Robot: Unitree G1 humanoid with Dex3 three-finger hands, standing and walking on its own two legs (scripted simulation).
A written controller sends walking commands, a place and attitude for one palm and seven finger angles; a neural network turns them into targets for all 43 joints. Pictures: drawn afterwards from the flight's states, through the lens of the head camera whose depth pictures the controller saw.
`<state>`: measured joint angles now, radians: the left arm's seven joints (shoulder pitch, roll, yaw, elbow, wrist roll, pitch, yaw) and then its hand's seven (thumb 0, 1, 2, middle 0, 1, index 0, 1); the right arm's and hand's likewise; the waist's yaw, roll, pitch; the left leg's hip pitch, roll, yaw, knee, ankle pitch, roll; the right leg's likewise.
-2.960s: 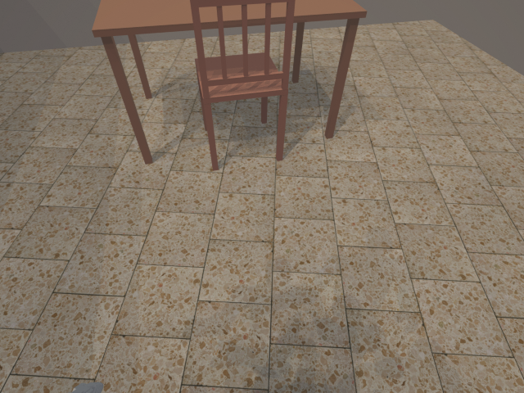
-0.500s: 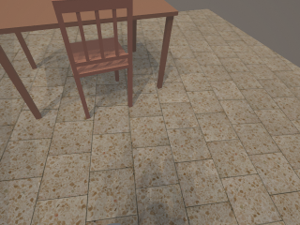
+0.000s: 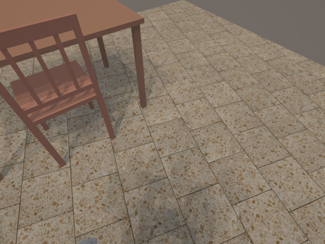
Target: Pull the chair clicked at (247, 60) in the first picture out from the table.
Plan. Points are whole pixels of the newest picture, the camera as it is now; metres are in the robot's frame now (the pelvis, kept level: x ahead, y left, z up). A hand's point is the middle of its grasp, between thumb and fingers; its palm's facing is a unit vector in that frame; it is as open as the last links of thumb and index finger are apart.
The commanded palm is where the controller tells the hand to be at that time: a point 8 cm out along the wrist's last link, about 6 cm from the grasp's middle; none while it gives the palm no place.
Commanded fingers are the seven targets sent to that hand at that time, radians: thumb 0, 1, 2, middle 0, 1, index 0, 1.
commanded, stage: walk to a spot facing it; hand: left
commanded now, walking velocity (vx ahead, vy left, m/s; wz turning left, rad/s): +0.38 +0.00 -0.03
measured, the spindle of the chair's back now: (46, 71) +0.81 +0.54 -0.07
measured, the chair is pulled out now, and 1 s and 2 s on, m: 0.00 0.00 0.00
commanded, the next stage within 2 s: turn to face it in 0.32 s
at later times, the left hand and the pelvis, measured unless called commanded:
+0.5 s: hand (84, 220) +0.22 +0.24 -0.17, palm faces -0.02 -0.99 -0.14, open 7.4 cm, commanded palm none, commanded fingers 0.00 0.90 0.90 -0.20 -0.30 -0.20 -0.30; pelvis +0.20 +0.07 +0.02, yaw -5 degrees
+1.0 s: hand (94, 176) +0.34 +0.24 -0.15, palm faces +0.22 -0.95 -0.22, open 7.3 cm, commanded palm none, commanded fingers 0.00 0.90 0.90 -0.20 -0.30 -0.20 -0.30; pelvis +0.28 +0.05 +0.01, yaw +12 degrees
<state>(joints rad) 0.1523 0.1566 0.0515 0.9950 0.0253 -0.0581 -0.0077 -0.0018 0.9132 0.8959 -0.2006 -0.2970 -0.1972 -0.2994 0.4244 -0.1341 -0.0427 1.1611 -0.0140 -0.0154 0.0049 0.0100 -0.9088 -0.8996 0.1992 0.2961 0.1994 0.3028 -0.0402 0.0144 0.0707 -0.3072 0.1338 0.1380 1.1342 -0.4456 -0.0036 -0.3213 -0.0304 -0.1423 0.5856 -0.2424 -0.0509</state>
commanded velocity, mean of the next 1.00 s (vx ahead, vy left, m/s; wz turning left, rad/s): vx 0.11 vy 0.00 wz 0.27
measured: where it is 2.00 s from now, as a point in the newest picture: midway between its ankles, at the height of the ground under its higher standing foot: (157, 238)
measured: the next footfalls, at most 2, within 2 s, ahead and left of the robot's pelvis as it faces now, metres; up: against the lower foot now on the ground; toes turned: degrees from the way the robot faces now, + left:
left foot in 0.30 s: +0.26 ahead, +0.15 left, +0.00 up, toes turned +10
right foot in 0.72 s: +0.35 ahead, -0.08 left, +0.00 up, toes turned -7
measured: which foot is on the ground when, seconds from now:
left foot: up 0.00-0.28, down 0.30-0.74, up 0.76-1.00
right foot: down 0.00-0.30, up 0.32-0.70, down 0.72-1.00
